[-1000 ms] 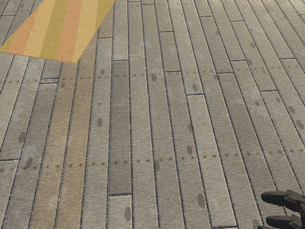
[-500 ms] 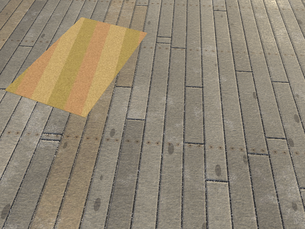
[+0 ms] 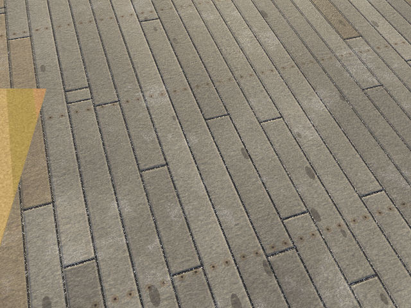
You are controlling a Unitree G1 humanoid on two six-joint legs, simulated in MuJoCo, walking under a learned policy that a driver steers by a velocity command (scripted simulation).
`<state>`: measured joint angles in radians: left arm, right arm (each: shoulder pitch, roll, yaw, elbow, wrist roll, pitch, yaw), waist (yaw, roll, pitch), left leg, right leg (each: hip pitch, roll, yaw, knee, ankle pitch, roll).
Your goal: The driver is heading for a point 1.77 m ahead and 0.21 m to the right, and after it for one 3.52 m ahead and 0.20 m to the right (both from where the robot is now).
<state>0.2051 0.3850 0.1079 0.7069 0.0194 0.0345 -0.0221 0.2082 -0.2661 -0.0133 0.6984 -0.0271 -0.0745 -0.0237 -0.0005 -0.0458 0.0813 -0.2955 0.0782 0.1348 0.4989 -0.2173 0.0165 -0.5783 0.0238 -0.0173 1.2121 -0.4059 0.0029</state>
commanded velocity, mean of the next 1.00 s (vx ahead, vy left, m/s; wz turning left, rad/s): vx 0.07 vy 0.00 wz -0.16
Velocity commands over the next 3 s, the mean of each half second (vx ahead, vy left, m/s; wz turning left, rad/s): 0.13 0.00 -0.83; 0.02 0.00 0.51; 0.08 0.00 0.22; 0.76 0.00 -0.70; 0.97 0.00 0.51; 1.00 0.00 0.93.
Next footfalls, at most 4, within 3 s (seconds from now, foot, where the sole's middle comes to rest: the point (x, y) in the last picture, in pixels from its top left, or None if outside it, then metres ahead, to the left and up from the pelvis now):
0.20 right None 0.26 -0.10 -0.77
0.62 left None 0.28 0.09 -0.77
1.04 right None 0.23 -0.08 -0.77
1.40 left None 0.20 0.13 -0.77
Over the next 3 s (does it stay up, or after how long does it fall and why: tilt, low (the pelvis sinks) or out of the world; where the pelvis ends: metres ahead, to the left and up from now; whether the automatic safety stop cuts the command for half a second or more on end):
stays up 1.30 -0.41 0.00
